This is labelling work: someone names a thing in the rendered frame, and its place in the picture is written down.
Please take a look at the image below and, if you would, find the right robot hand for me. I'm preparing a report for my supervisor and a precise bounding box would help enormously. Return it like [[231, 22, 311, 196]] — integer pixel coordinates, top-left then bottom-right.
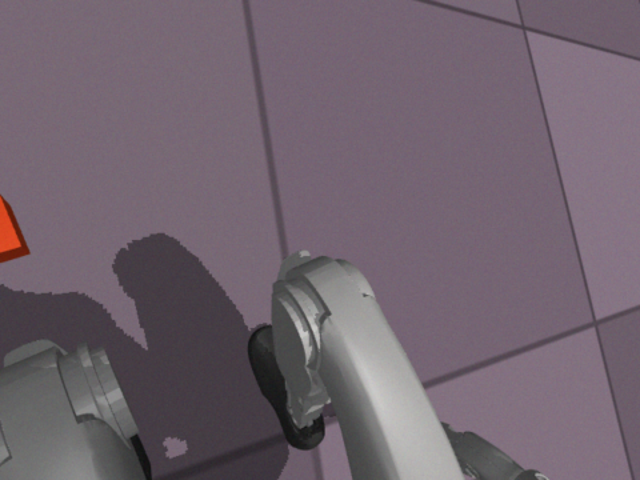
[[441, 422, 525, 480]]

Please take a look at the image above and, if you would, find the left robot foot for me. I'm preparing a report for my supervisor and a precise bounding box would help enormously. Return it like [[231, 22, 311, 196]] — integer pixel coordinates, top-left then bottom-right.
[[130, 434, 152, 480]]

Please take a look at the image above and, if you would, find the right robot foot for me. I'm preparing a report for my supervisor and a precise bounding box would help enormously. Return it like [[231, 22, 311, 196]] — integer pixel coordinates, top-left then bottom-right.
[[248, 326, 325, 450]]

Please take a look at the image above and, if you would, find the carton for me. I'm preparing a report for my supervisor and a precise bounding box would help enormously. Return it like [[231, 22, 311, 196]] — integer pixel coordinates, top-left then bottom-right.
[[0, 195, 31, 263]]

